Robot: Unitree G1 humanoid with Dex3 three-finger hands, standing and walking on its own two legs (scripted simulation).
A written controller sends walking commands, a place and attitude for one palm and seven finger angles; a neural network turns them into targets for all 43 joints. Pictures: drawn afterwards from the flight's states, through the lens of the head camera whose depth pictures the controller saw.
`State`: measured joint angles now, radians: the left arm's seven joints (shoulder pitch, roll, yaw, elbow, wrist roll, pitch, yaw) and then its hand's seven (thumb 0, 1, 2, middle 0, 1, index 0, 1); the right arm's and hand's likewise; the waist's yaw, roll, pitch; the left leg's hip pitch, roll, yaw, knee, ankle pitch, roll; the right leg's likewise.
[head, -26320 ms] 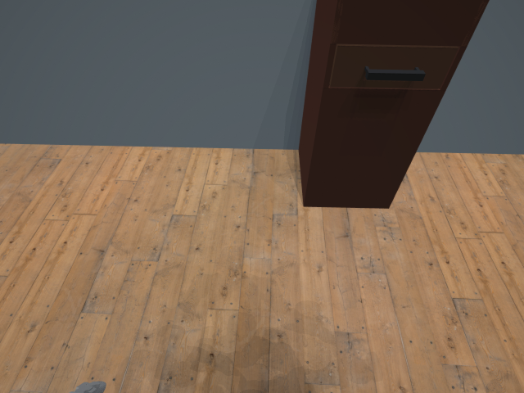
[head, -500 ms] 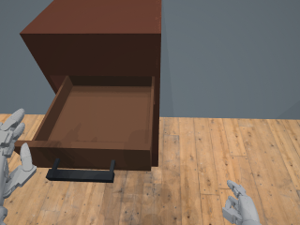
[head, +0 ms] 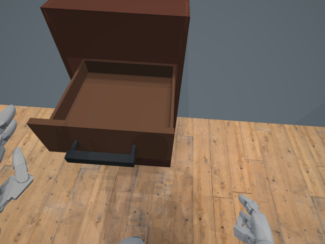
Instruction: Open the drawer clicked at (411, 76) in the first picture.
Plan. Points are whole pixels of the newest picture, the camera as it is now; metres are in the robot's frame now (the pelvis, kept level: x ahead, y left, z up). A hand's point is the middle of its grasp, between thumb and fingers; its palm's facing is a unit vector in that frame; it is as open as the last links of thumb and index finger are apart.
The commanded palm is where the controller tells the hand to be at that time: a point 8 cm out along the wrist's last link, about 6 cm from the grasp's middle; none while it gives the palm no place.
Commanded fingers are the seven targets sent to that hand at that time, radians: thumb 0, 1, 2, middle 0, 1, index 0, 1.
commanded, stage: step back with the hand held close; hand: left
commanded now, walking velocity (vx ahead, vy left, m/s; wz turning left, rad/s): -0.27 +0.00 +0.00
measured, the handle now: (102, 152) +0.34 +0.20 -0.02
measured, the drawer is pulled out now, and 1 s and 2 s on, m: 0.30 0.30 0.30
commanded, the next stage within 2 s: stop stepping back and stand still in 0.52 s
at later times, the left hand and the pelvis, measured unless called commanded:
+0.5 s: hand (18, 221) +0.13 +0.22 +0.17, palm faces +0.32 -0.83 -0.45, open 7.4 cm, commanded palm +0.06 +0.27 +0.19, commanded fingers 0.00 0.90 0.90 -0.20 -0.30 -0.20 -0.30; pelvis -0.07 -0.01 +0.01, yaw +0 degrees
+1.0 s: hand out of the picture +0.01 +0.20 +0.16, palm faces +0.32 -0.83 -0.45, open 7.4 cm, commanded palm -0.05 +0.25 +0.19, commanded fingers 0.00 0.90 0.90 -0.20 -0.30 -0.20 -0.30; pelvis -0.18 -0.03 +0.01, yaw -1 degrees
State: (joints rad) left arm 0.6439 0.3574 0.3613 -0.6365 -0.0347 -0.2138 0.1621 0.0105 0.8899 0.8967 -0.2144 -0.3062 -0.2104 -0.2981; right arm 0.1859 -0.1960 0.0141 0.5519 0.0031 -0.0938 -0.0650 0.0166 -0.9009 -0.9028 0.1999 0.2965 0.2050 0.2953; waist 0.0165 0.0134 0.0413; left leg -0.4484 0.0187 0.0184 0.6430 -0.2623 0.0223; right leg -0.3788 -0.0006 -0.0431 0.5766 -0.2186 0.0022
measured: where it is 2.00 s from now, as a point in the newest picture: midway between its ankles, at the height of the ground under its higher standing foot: outside the picture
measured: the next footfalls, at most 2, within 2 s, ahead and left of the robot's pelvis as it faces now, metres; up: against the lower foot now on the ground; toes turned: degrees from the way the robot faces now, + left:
right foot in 0.24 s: +0.02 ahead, -0.13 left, +0.00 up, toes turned -1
left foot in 0.52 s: -0.02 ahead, +0.12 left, +0.00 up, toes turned +2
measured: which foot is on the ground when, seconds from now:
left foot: down 0.00-0.32, up 0.34-0.50, down 0.52-0.76, up 0.78-0.96, down 0.98-1.00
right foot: down 0.00-0.12, up 0.14-0.22, down 0.24-0.52, up 0.54-0.72, down 0.74-1.00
